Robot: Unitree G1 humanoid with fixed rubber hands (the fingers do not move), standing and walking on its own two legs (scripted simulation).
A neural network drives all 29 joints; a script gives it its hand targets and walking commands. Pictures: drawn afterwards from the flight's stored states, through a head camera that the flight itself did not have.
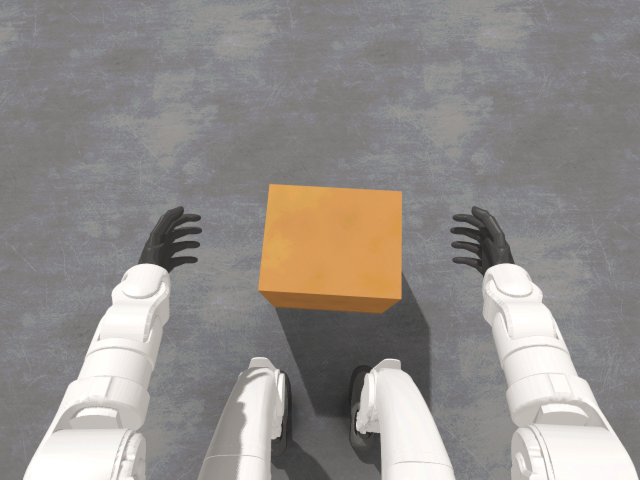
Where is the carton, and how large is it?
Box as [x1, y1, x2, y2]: [258, 184, 401, 313]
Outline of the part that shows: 269,184 258,290 274,306 381,313 400,299 401,191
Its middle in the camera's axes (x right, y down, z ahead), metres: +0.03 +0.03 +0.98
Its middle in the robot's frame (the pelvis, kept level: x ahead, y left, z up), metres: +0.50 +0.00 -0.54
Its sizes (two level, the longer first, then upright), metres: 0.298 0.242 0.289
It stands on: the floor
